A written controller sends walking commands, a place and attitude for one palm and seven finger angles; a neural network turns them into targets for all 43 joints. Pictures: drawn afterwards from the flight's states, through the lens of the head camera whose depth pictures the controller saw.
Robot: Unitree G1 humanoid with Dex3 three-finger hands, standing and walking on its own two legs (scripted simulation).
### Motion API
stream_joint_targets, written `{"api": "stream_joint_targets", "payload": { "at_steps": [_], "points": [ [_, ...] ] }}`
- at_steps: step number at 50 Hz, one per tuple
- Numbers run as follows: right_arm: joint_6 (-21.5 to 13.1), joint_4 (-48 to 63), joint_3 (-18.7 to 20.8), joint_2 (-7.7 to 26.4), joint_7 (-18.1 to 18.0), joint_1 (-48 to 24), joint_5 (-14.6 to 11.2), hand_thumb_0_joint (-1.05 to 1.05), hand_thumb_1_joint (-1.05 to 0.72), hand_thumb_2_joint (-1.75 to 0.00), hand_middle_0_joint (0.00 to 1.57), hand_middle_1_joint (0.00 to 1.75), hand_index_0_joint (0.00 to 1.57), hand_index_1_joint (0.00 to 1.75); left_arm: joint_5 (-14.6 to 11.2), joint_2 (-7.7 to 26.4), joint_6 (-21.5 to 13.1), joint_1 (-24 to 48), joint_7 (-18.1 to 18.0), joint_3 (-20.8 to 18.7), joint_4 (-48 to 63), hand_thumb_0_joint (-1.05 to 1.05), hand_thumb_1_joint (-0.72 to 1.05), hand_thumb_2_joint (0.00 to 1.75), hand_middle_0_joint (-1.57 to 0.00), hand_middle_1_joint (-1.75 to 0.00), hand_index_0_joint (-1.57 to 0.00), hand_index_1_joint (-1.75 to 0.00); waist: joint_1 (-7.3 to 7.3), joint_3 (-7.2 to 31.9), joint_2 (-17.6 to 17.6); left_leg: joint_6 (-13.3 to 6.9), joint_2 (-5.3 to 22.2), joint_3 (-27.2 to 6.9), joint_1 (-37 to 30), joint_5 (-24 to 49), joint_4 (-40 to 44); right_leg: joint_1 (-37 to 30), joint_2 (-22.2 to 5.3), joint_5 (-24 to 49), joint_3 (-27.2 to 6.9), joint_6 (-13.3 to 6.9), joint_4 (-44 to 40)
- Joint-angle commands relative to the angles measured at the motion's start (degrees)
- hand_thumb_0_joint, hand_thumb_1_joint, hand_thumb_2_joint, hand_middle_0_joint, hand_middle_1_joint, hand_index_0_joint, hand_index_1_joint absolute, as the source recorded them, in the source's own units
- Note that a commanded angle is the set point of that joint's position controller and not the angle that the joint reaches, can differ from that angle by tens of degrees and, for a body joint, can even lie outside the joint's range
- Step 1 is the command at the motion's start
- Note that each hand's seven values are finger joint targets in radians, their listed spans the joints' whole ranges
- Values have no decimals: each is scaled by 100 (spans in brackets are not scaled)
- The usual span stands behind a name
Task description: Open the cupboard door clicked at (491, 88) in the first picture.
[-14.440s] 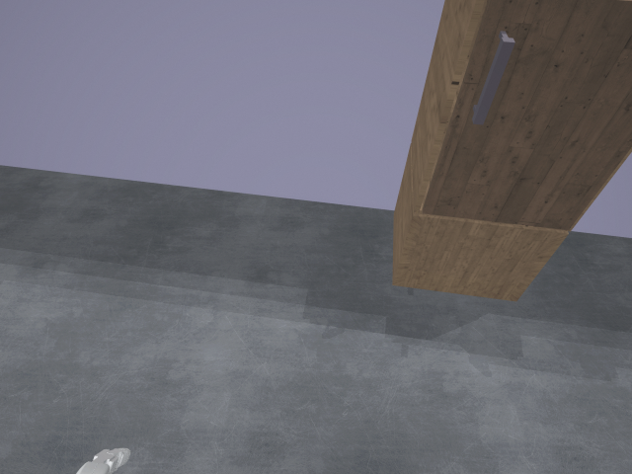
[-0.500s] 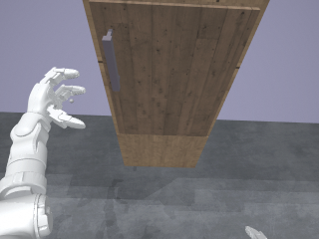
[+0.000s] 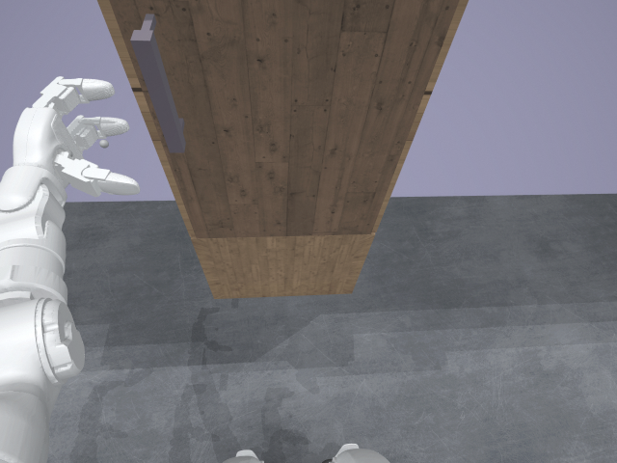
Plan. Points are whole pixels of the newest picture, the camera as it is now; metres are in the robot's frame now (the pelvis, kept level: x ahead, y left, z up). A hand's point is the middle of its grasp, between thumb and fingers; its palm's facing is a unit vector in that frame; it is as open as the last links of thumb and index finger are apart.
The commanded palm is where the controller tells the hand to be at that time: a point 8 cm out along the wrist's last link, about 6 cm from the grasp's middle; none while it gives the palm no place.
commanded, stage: move the hooked fingers beside the handle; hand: left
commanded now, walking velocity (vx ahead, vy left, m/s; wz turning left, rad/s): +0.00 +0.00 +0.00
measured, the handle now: (164, 89) +0.59 +0.17 +0.12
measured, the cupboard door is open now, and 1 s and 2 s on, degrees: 0 0 0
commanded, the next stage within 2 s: slide the fingers in behind the handle in 1.08 s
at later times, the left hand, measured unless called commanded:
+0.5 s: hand (99, 124) +0.53 +0.25 +0.11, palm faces +0.01 -1.00 +0.01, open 14.0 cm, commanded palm +0.50 +0.29 +0.12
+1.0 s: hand (96, 123) +0.52 +0.25 +0.12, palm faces +0.01 -1.00 +0.02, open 14.0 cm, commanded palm +0.50 +0.29 +0.11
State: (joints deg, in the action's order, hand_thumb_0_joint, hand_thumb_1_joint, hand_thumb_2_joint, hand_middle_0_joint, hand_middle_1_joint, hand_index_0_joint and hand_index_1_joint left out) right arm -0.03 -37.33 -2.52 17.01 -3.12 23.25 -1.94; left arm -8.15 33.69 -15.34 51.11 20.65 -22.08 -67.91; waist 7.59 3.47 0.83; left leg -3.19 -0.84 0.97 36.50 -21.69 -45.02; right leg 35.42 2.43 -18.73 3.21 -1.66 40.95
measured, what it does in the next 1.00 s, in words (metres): stands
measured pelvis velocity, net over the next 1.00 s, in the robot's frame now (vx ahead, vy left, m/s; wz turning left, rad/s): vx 0.02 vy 0.02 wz -0.01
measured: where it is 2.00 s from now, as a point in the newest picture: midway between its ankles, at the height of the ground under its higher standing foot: outside the picture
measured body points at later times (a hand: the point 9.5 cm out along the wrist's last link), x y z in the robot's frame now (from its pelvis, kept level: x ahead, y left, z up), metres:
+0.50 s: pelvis +0.02 -0.01 +0.00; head +0.14 +0.01 +0.43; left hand +0.52 +0.30 +0.12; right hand -0.02 -0.28 -0.10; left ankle +0.00 +0.08 -0.71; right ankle +0.01 -0.11 -0.71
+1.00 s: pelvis +0.02 +0.02 -0.01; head +0.12 +0.05 +0.43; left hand +0.52 +0.30 +0.12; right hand +0.04 -0.25 -0.11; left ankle +0.00 +0.08 -0.71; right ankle +0.01 -0.11 -0.71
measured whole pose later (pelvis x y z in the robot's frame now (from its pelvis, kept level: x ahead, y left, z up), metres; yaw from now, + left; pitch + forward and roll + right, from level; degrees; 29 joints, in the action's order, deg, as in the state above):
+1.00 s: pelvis +0.02 +0.02 -0.01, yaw -1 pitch +17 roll -4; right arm 4.6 -35.1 -3.2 15.2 -1.8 21.8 -1.1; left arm -6.6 36.0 -16.8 55.8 20.6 -23.4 -69.9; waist 8.8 5.5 0.8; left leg -4.1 -0.4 0.5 41.6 -24.6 -48.8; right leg 39.2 3.0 -20.2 3.6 -0.6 42.0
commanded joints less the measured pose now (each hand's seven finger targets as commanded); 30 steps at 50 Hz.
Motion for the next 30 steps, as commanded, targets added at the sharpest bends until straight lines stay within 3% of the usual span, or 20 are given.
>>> {"api": "stream_joint_targets", "payload": {
  "at_steps": [1,4,5,8,10,13,14,17,18,20,22,24,25,28,30],
  "points": [
    [-127,345,327,1038,-157,726,3,0,-90,-90,20,30,20,30,-44,2011,-530,3253,-17,-412,1006,0,-50,30,-30,-120,-30,-120,164,2250,428,100,151,-528,-1178,1461,429,-644,-19,1238,-349,31,-370],
    [-93,335,295,1045,-184,832,-6,0,-90,-90,20,30,20,30,42,2303,-483,3481,31,-442,783,0,-50,30,-30,-120,-30,-120,271,2424,508,44,125,-429,-875,1416,339,-885,-36,1426,-459,84,-367],
    [-65,318,283,1070,-200,895,-6,0,-90,-90,20,30,20,30,108,2593,-440,3420,36,-610,602,0,-50,30,-30,-120,-30,-120,219,2398,467,44,130,-445,-750,1444,313,-920,-37,1479,-453,74,-341],
    [-14,358,261,1047,-174,1012,15,0,-90,-90,20,30,20,30,185,2459,-344,3534,95,-402,452,0,-50,30,-30,-120,-30,-120,291,2449,877,48,114,-403,-777,1634,220,-791,-19,1614,-450,68,-302],
    [37,372,248,1090,-184,1098,19,0,-90,-90,20,30,20,30,220,2792,-267,3538,123,-563,243,0,-50,30,-30,-120,-30,-120,341,2416,631,19,143,-375,-507,1569,167,-888,-8,1664,-486,114,-323],
    [105,481,260,1101,-176,1199,37,0,-90,-90,20,30,20,30,160,2975,-217,3046,255,-772,185,0,-50,30,-30,-120,-30,-120,203,2672,453,7,132,-301,-377,1826,153,-1296,-5,2157,-517,120,-258],
    [129,522,262,1083,-163,1191,33,0,-90,-90,20,30,20,30,151,2880,-210,2928,325,-698,248,0,-50,30,-30,-120,-30,-120,156,2769,612,26,126,-252,-418,1931,154,-1335,-8,2304,-513,126,-238],
    [238,603,319,1090,-133,1240,47,0,-90,-90,20,30,20,30,98,3021,-257,2600,469,-901,648,0,-50,30,-30,-120,-30,-120,15,3069,773,36,153,-217,-729,2405,127,-1416,29,2725,-472,118,-182],
    [271,629,322,1077,-118,1249,48,0,-90,-90,20,30,20,30,34,2883,-268,2496,510,-855,674,0,-50,30,-30,-120,-30,-120,12,3058,797,32,144,-202,-796,2522,114,-1382,57,2806,-448,93,-162],
    [336,643,351,1090,-109,1236,33,0,-90,-90,20,30,20,30,-27,3066,-267,2431,545,-1059,743,0,-50,30,-30,-120,-30,-120,12,2938,561,14,167,-200,-712,2444,123,-1412,64,2842,-454,137,-204],
    [377,667,363,1073,-97,1201,27,0,-90,-90,20,30,20,30,-99,2851,-280,2577,575,-936,939,0,-50,30,-30,-120,-30,-120,70,2776,629,2,171,-199,-826,2429,167,-1280,84,2747,-413,129,-245],
    [408,655,383,1030,-85,1153,28,0,-90,-90,20,30,20,30,-97,2734,-399,2740,548,-849,1388,0,-50,30,-30,-120,-30,-120,36,2995,1251,54,192,-266,-1434,2876,126,-981,108,2696,-362,71,-218],
    [407,625,390,1010,-66,1145,43,0,-90,-90,20,30,20,30,-120,2550,-436,2704,523,-769,1466,0,-50,30,-30,-120,-30,-120,50,2980,1344,85,223,-319,-1713,3104,99,-769,132,2635,-310,56,-229],
    [411,557,427,975,-30,1121,63,0,-90,-90,20,30,20,30,-256,1994,-483,2622,470,-512,1749,0,-50,30,-30,-120,-30,-120,102,3014,1336,147,300,-472,-2276,3834,33,-413,175,2566,-207,35,-235],
    [434,502,435,992,-15,1094,55,0,-90,-90,20,30,20,30,-308,1903,-359,2403,462,-513,1477,0,-50,30,-30,-120,-30,-120,95,2862,983,163,327,-514,-2198,3834,60,-413,170,2539,-169,58,-252]
  ]
}}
